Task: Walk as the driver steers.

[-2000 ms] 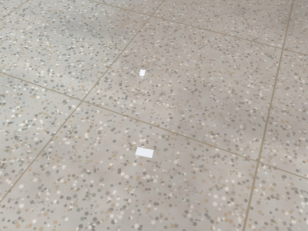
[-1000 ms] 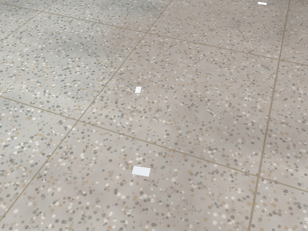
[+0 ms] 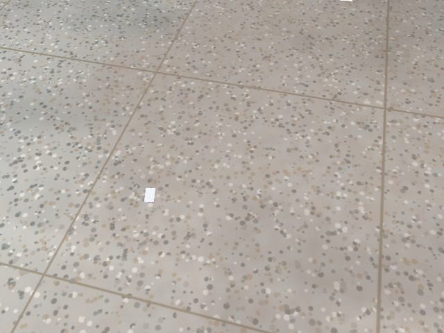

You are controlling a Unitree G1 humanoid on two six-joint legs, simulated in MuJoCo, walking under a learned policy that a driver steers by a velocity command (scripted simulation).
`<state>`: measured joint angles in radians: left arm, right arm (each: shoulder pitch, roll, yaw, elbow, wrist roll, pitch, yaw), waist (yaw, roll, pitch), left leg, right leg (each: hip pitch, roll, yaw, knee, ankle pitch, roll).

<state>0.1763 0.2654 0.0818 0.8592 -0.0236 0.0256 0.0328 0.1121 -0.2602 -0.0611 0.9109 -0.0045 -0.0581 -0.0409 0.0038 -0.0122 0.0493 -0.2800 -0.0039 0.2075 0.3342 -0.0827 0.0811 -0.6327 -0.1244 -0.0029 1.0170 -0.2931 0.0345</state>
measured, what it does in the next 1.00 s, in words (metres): walks ahead, turning right: right foot, then left foot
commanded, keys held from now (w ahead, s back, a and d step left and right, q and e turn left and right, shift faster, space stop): w+e+shift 0.38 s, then w+shift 0.62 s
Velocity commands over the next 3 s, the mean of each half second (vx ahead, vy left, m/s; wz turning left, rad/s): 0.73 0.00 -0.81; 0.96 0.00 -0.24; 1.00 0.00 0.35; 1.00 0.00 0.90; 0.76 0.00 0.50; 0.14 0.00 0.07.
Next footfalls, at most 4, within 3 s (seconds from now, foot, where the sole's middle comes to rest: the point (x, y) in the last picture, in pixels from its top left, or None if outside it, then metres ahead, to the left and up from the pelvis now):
0.24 right None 0.08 -0.16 -0.78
0.64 left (289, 301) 0.55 -0.15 -0.78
1.10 right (392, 216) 0.85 -0.54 -0.78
1.56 left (380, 121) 1.30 -0.60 -0.78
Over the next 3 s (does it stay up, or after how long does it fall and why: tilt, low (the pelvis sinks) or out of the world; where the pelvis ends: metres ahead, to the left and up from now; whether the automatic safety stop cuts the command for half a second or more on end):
stays up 2.07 -0.57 -0.01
